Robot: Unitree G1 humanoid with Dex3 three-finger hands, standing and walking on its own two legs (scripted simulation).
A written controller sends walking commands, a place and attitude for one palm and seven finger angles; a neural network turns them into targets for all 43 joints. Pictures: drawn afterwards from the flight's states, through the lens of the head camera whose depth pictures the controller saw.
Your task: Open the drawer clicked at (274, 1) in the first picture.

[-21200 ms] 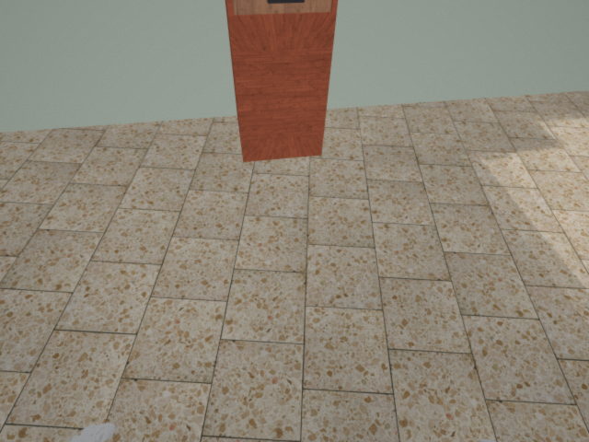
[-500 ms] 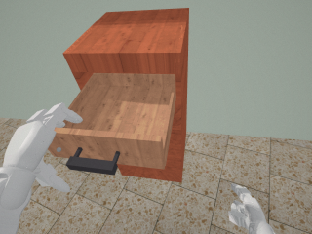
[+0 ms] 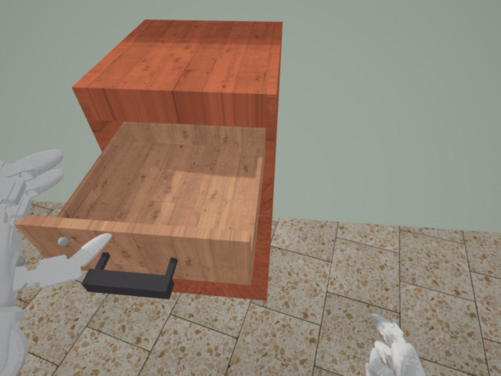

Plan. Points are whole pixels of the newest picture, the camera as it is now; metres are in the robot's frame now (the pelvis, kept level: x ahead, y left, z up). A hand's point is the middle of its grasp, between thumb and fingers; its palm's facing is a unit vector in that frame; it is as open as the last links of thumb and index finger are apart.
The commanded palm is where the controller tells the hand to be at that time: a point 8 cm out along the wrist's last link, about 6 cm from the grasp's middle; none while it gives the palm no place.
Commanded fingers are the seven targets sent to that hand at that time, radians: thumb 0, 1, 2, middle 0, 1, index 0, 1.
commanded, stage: draw the hand back to the body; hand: left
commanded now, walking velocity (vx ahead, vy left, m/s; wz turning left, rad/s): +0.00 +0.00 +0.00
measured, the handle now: (133, 271) +0.26 +0.24 +0.02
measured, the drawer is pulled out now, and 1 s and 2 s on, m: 0.30 0.30 0.30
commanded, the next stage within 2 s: step back with the hand held close in 0.44 s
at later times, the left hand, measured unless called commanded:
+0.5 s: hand (40, 257) +0.17 +0.25 +0.21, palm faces +0.50 -0.79 -0.36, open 7.5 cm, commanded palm +0.11 +0.28 +0.21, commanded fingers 0.00 0.90 0.90 -0.20 -0.30 -0.20 -0.30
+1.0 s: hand (20, 296) +0.14 +0.25 +0.19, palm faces +0.39 -0.74 -0.55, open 7.4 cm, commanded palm +0.07 +0.29 +0.21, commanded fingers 0.00 0.90 0.90 -0.20 -0.30 -0.20 -0.30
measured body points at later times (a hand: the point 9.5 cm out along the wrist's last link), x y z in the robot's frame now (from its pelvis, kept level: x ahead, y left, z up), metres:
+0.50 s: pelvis -0.01 +0.00 +0.00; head -0.03 -0.02 +0.45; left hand +0.14 +0.28 +0.23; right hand +0.19 -0.20 -0.08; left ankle -0.04 +0.13 -0.74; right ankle +0.01 -0.13 -0.74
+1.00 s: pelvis -0.06 +0.01 -0.01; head -0.02 +0.01 +0.44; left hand +0.11 +0.29 +0.22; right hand +0.13 -0.22 -0.09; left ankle -0.03 +0.13 -0.74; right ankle +0.02 -0.13 -0.74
